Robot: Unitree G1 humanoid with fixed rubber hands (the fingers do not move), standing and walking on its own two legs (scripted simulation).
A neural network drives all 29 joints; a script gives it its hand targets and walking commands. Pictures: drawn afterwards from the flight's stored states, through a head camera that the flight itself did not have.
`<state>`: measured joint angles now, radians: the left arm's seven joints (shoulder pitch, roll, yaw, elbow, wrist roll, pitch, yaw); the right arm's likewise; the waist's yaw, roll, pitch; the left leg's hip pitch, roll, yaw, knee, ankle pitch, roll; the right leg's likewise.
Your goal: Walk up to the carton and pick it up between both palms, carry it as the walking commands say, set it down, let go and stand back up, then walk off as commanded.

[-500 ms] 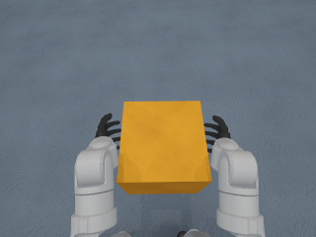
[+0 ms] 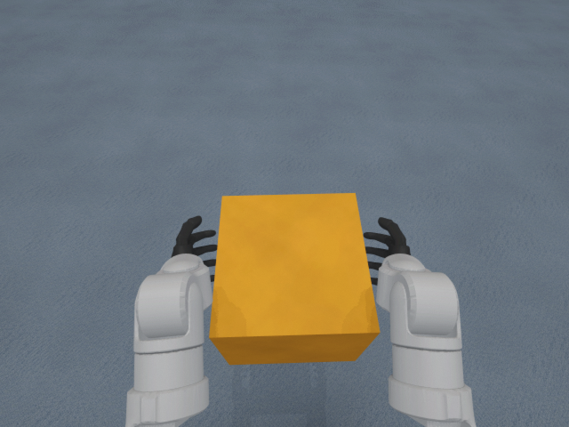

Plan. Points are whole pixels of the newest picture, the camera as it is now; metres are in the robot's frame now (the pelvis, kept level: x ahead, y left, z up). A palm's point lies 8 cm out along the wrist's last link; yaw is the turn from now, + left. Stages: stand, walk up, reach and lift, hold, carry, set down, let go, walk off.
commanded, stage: carry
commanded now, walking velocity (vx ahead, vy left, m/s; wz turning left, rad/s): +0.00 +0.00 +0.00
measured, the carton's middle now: (290, 281) +0.33 +0.01 +0.01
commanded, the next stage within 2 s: hold in 1.00 s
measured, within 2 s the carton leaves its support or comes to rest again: neither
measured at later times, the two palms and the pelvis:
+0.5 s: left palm (185, 259) +0.32 +0.15 +0.09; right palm (387, 260) +0.32 -0.12 +0.09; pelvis +0.01 +0.01 +0.00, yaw +0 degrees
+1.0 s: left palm (191, 259) +0.32 +0.14 +0.08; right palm (390, 262) +0.32 -0.13 +0.08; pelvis +0.01 +0.00 +0.00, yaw +0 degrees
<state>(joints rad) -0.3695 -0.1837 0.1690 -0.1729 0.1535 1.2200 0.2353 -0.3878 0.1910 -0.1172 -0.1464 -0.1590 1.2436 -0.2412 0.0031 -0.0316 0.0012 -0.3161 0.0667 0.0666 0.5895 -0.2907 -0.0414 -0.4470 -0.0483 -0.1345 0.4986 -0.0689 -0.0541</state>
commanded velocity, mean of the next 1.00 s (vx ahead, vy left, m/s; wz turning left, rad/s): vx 0.00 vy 0.00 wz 0.00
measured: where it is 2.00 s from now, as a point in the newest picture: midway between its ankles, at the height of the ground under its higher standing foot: outside the picture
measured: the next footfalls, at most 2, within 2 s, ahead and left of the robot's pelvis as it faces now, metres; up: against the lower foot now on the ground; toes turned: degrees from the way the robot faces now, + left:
none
